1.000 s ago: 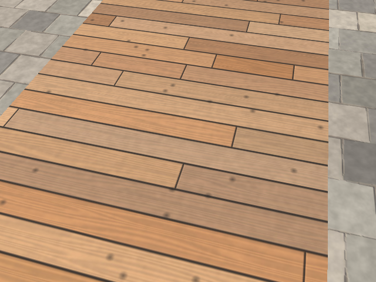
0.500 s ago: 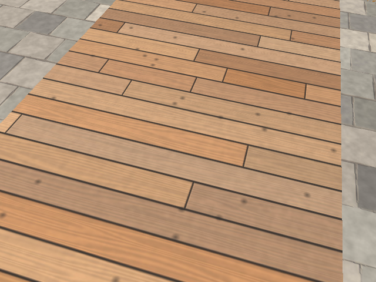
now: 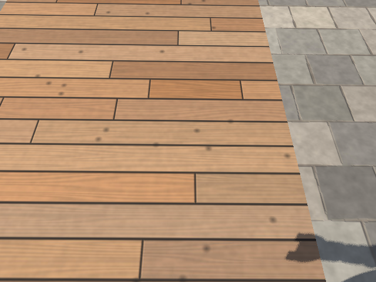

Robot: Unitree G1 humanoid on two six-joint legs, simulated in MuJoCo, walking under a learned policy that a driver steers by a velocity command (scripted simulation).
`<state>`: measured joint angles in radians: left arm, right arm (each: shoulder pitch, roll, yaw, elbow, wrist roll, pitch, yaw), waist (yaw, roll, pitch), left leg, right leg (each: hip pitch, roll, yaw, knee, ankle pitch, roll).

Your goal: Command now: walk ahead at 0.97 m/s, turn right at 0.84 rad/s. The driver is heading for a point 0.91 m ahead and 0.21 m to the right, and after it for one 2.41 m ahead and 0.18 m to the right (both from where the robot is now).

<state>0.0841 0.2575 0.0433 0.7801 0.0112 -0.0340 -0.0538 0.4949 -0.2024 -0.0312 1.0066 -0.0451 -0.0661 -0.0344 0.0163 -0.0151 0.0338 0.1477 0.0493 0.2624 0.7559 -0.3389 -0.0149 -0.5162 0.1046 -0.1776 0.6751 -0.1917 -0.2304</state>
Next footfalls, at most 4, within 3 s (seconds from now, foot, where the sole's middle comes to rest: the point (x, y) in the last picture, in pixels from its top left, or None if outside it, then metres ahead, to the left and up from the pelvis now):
0.40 left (179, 237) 0.62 0.06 -0.74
0.84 right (286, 187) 0.84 -0.36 -0.74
1.28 left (274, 131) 1.13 -0.35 -0.74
1.72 right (319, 130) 1.14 -0.56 -0.74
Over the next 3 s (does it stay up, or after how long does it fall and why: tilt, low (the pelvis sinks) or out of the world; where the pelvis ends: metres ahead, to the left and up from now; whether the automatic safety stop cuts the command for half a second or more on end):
stays up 1.28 -0.32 0.03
